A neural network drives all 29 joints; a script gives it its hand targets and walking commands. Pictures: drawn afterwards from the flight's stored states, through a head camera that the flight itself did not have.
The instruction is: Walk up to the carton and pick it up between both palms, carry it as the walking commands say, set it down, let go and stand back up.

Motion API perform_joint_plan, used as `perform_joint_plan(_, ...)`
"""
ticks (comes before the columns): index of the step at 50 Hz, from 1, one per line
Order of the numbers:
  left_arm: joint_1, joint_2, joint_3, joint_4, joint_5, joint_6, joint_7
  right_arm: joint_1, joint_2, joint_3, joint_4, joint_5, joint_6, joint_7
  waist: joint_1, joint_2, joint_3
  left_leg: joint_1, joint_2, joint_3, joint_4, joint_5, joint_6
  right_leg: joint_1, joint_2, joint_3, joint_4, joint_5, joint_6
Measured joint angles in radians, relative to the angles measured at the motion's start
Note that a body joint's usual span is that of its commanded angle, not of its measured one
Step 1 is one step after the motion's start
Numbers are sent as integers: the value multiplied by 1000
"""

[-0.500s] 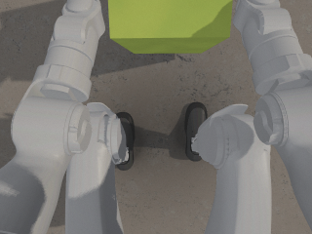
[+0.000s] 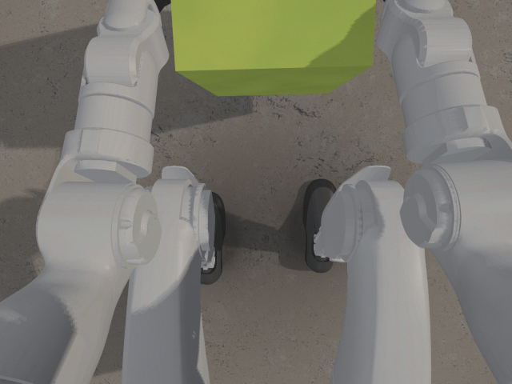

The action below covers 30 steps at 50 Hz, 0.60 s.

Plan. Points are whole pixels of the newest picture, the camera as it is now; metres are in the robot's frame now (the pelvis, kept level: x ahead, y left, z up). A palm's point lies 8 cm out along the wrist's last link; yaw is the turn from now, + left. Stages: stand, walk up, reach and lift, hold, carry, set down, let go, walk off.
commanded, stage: reach and lift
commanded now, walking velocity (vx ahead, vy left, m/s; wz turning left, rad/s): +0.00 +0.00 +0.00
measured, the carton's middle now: (271, 4) +0.58 -0.01 -0.18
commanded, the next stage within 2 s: none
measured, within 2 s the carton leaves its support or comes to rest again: neither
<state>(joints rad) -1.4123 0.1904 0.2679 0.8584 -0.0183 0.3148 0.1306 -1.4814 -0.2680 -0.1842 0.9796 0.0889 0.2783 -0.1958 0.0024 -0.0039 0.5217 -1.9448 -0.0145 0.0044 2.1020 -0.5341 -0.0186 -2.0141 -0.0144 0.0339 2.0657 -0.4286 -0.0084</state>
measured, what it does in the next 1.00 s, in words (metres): rises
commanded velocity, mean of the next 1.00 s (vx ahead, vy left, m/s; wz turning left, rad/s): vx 0.00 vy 0.00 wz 0.00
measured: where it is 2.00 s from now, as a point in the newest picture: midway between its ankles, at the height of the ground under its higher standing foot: (263, 247)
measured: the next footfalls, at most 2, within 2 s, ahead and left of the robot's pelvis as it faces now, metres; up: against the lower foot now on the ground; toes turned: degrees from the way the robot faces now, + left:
none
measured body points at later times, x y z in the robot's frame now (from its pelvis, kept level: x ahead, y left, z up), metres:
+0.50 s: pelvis +0.00 +0.00 +0.05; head +0.32 -0.01 +0.35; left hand +0.55 +0.14 -0.03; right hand +0.55 -0.16 -0.04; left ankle +0.15 +0.13 -0.37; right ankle +0.17 -0.12 -0.37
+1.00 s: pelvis +0.00 +0.00 +0.10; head +0.29 -0.02 +0.43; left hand +0.54 +0.13 +0.04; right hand +0.53 -0.16 +0.03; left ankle +0.15 +0.13 -0.37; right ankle +0.17 -0.12 -0.37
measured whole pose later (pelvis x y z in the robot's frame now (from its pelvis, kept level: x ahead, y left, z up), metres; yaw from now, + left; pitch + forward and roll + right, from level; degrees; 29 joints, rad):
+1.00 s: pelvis +0.00 +0.00 +0.10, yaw +0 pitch +14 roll +2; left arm -1.23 0.11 0.32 0.68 0.06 0.40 0.09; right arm -1.25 -0.14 -0.30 0.71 -0.05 0.40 -0.17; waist -0.01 0.01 0.52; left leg -1.51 -0.04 0.00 1.80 -0.53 -0.02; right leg -1.57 0.00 0.04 1.78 -0.45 0.00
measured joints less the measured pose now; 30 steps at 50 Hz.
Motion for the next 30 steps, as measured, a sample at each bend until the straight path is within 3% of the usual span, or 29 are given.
perform_joint_plan(12,54,-31,28,-92,26,49,-19,101,58,-84,-167,-79,71,10,-6,15,0,85,-24,-5,-53,-1,0,98,0,2,-42,-23,3)
perform_joint_plan(30,105,-64,50,-151,68,84,-30,160,91,-117,-236,-125,110,26,-11,15,-1,233,-25,-7,-159,-1,0,249,5,3,-148,-26,8)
